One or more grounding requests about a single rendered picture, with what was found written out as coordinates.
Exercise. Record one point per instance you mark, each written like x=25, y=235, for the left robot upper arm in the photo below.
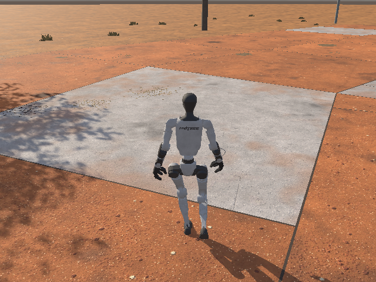
x=168, y=133

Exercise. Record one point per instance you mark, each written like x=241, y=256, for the robot left hand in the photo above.
x=157, y=171

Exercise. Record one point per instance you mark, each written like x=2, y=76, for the robot left thigh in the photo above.
x=174, y=173

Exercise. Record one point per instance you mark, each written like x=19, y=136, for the left robot foot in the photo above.
x=187, y=230

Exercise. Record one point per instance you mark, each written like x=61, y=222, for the right robot forearm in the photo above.
x=217, y=154

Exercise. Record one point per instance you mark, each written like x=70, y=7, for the robot right hand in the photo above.
x=214, y=164

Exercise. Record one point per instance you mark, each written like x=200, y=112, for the left robot forearm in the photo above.
x=160, y=157

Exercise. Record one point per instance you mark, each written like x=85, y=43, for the right robot upper arm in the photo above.
x=210, y=134

